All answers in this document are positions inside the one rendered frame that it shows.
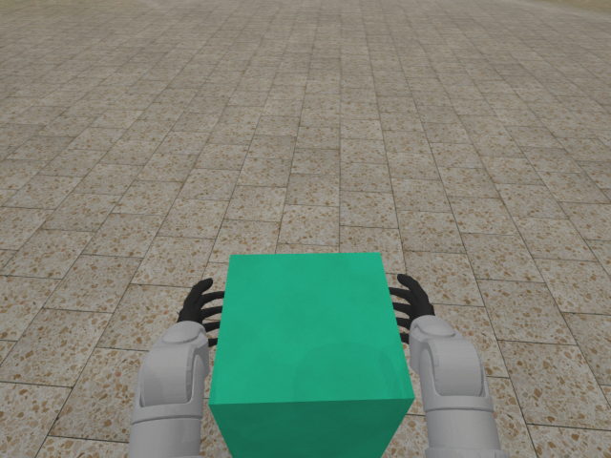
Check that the robot left hand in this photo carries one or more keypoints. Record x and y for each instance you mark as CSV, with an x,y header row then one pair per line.
x,y
192,307

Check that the carton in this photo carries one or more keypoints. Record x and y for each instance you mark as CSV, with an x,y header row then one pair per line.
x,y
309,360

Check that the robot right forearm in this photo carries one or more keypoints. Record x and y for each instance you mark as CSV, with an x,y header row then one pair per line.
x,y
455,392

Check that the robot right hand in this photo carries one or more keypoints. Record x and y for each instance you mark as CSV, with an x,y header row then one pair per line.
x,y
418,303

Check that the robot left forearm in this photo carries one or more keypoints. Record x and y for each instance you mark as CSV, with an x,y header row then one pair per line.
x,y
168,404

